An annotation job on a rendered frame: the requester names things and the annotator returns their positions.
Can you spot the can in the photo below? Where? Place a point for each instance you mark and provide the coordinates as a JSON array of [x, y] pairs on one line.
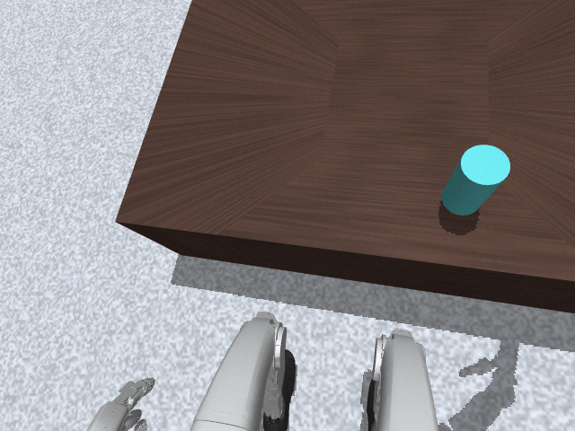
[[480, 171]]

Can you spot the left robot foot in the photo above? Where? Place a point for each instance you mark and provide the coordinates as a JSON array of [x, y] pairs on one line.
[[281, 424]]

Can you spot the left robot hand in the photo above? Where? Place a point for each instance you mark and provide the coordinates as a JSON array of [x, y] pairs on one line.
[[117, 415]]

